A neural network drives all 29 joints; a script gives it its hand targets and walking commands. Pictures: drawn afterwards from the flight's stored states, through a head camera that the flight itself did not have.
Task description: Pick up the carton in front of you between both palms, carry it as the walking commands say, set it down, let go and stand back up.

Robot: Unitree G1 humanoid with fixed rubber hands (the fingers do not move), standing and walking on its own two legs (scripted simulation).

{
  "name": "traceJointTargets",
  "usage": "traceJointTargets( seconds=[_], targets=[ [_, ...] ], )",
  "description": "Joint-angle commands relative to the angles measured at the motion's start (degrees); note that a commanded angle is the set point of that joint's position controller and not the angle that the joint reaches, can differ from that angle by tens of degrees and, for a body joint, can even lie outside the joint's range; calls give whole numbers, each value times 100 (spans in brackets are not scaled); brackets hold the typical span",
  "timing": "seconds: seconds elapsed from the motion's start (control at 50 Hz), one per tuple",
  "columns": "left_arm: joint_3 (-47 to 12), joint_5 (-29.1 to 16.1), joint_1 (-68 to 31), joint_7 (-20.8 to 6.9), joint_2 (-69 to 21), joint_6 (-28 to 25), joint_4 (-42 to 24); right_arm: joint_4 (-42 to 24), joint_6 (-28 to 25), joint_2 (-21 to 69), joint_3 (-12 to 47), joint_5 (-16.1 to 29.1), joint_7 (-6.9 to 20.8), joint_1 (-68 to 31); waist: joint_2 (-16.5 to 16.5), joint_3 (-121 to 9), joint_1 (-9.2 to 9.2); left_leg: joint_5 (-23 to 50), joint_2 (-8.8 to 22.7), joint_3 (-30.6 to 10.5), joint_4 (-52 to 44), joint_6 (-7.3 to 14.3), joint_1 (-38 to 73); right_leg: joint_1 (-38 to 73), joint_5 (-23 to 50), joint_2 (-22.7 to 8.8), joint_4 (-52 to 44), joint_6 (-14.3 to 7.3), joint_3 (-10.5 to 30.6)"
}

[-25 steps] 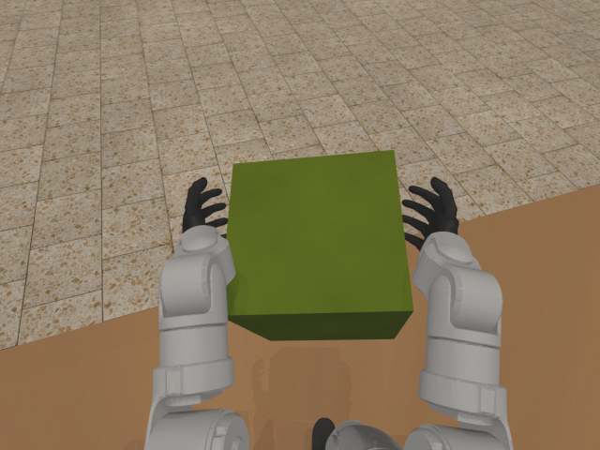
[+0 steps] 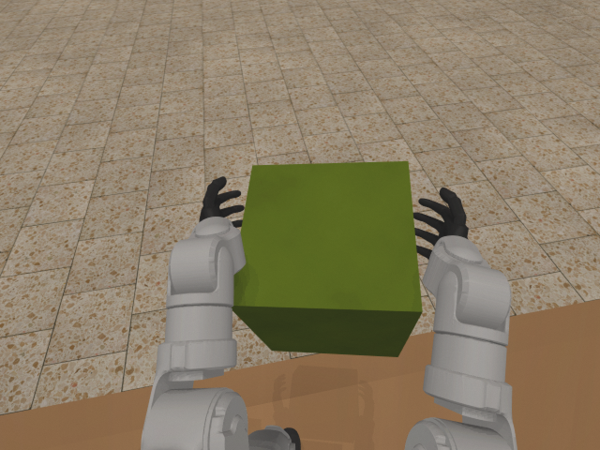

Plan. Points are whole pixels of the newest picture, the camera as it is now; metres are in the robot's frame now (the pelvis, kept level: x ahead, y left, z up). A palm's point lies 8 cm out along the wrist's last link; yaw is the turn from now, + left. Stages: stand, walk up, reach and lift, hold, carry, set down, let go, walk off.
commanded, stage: carry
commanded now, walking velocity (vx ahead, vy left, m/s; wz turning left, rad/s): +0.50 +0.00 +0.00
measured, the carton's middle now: (330, 268) +0.36 +0.02 +0.02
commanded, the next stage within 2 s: none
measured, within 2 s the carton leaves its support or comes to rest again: neither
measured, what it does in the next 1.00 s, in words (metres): goes down: left foot 0.05 m lower, then right foot 0.03 m lower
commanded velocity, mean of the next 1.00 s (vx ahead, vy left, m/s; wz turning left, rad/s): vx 0.50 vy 0.00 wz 0.00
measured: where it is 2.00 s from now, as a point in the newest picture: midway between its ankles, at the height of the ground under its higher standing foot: (331, 224)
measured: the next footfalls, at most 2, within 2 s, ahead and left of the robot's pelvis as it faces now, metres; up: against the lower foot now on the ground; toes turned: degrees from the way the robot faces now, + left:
left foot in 0.06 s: +0.20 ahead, +0.09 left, -0.05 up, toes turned +0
right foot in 0.58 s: +0.50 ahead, -0.04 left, -0.09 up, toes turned -2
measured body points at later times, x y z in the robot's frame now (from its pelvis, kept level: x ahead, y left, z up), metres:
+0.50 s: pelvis +0.30 +0.03 -0.03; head +0.32 +0.04 +0.42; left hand +0.66 +0.17 +0.06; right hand +0.64 -0.13 +0.06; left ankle +0.17 +0.09 -0.76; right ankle +0.43 -0.08 -0.74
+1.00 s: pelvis +0.60 +0.02 -0.06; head +0.62 -0.01 +0.38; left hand +0.96 +0.18 +0.05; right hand +0.96 -0.12 +0.04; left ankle +0.78 +0.14 -0.75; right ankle +0.46 -0.03 -0.79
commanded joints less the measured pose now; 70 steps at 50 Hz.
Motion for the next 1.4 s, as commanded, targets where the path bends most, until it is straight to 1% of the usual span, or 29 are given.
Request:
traceJointTargets(
  seconds=[0.0,0.02,0.04,0.06,0.08,0.14,0.18,0.22,0.3,0.42,0.5,0.54,0.56,0.58,0.6,0.66,0.74,0.78,0.86,0.92,0.98,1.04,1.06,1.08,1.1,1.12,1.2,1.22,1.38],
  targets=[
    [-3348,-1550,-3211,-852,-4891,-76,-480,355,119,4160,3215,994,145,-2754,-311,-2086,-392,215,-204,346,-857,182,1969,472,4321,-884,1356,-59,445],
    [-3052,-1293,-2993,-842,-4628,20,39,884,170,3832,2907,728,79,-2584,-123,-2195,-687,902,344,-51,-333,256,3006,-405,3192,-750,2343,148,158],
    [-3037,-1161,-2840,-845,-4660,58,220,913,110,3619,2746,664,24,-2610,966,-2661,-617,1896,1686,-1772,640,587,4348,-2247,439,-484,3345,428,62],
    [-2888,-1020,-2762,-809,-4615,81,378,802,111,3669,2944,654,-20,-2814,1298,-2811,-683,402,2241,-3825,-67,1085,4783,-3406,-1238,109,4534,470,141],
    [-2945,-1115,-2918,-788,-4673,103,409,963,145,3742,2695,721,4,-2625,1463,-2670,-863,-1648,2143,-3877,-314,1332,4684,-4057,-1227,-82,5055,383,328],
    [-2700,-1023,-3125,-818,-5320,-64,274,452,-72,4679,3472,1416,190,-3576,-97,-2244,-740,-1549,1660,-3180,-609,1160,3248,-3849,-371,-596,4192,319,448],
    [-2804,-1100,-3239,-883,-5595,-275,126,29,-231,5044,3731,1631,351,-4213,-27,-2429,-691,-2558,1534,-3061,-903,1061,2900,-3464,-354,-573,3574,300,529],
    [-2872,-993,-3357,-888,-5690,-493,58,366,-414,5388,3859,1884,480,-4160,444,-2101,-543,-1657,1282,-1851,-833,812,2656,-3264,451,-861,2940,363,304],
    [-3191,-1053,-3235,-886,-5478,-773,-291,776,-583,5235,3802,1611,447,-3370,427,-2434,-921,1296,1289,-1792,-365,890,4058,-3943,1174,-809,2064,460,294],
    [-3432,-1032,-2602,-854,-4934,-630,-362,346,-589,4533,3819,1531,387,-2769,596,-2092,-1103,2517,635,-1062,-9,381,4646,-3461,2410,-274,222,361,-365],
    [-3125,-891,-2276,-732,-4424,-332,-474,145,-304,4197,3704,1679,222,-3087,836,-1714,-814,3136,676,-700,290,31,4119,-2290,2867,-157,-592,20,-406],
    [-2957,-903,-2476,-723,-4191,-278,-770,68,-163,4120,3825,1628,161,-3239,483,-2480,-275,1762,344,-192,1872,-210,3453,-300,4121,-454,-1433,23,-279],
    [-2877,-948,-2512,-725,-4067,-205,-598,44,-70,4088,3859,1611,158,-3325,-599,-2703,-271,-1378,72,-72,2626,-262,2024,1300,5672,-1467,-838,174,740],
    [-2838,-897,-2601,-695,-3947,-114,-439,279,29,3975,3598,1400,122,-3097,-1465,-3007,-371,-4264,-503,-167,3833,-325,189,2686,6155,-2575,-284,-391,2531],
    [-2787,-973,-2565,-654,-3798,-61,-578,382,121,3840,3564,1496,57,-3183,-1735,-2768,-41,-4643,-728,-280,5242,-470,-1087,3179,6235,-2942,-313,-1224,3430],
    [-3132,-1359,-2978,-748,-4306,55,-682,250,211,4034,3246,1371,-83,-3399,-4,-2258,-161,-3457,-1,-438,4335,-264,-1102,1444,3099,-2233,-1118,-736,2934],
    [-3128,-1539,-3504,-1010,-4900,-6,-730,377,131,4546,3277,1109,-28,-3712,-635,-1702,-315,-2656,88,-193,3060,-384,-601,465,3899,-1781,-1493,-223,1727],
    [-3355,-1928,-3537,-1146,-5160,-96,-681,2,7,4588,3419,1287,-8,-3900,-1055,-1943,-216,-2452,168,-172,2963,-388,-909,898,4092,-1828,-1436,-595,1657],
    [-3413,-1750,-3822,-1049,-4691,-153,-895,551,-23,4371,3142,812,-55,-3160,-306,-1830,-74,-1447,42,194,2195,-311,-1046,1264,5298,-1511,-1202,-391,1071],
    [-3163,-1502,-3017,-1024,-4431,-85,-642,287,71,4272,3421,899,-64,-3286,-1039,-1754,-95,-694,31,356,1488,-173,-853,1338,5678,-1320,-1043,-101,589],
    [-3209,-1676,-3228,-998,-4641,-91,-830,235,79,4296,3400,1119,4,-3346,-331,-1554,163,-425,-423,783,388,-60,-852,1799,6021,-968,-696,-98,514],
    [-3048,-1325,-2554,-913,-4543,-5,-82,401,153,4014,3328,901,30,-3056,-940,-1913,-293,-158,-687,1050,-433,62,1651,830,6615,-958,535,177,192],
    [-2978,-1230,-2751,-918,-4573,19,85,466,141,3907,3182,903,34,-3112,-745,-2057,-767,134,-213,610,-774,136,2812,-61,5868,-926,1710,505,5],
    [-2958,-1231,-2835,-916,-4643,59,166,583,162,3847,3083,798,27,-2806,297,-2817,-875,2169,1373,-1176,306,596,4711,-1627,2037,-632,2931,647,78],
    [-3134,-1372,-2871,-919,-4692,66,5,901,208,3763,2848,804,6,-2406,1138,-3192,-896,1374,2003,-2923,71,975,5725,-3095,-593,109,4111,686,254],
    [-3038,-1361,-2862,-903,-4791,66,-72,499,148,4059,3239,1052,15,-2996,944,-3398,-1042,-108,2263,-3636,-133,1751,5881,-3942,-942,-28,5531,758,475],
    [-2706,-1145,-3379,-848,-5344,-106,-313,-15,-15,5095,3780,1930,291,-4303,-264,-2465,-654,-2347,1708,-2435,-1082,1077,3324,-3359,239,-809,4017,429,601],
    [-2827,-1103,-3469,-893,-5306,-124,-386,-136,-93,5042,3831,1897,373,-4385,197,-2482,-605,-2775,1662,-2385,-1276,1023,3049,-3028,237,-863,3755,427,600],
    [-3487,-1284,-2800,-811,-5003,-173,-508,-177,-140,4171,3636,1683,361,-3289,675,-2239,-822,1171,1123,-830,-823,556,4304,-3929,1439,-884,1913,686,-124]
  ],
)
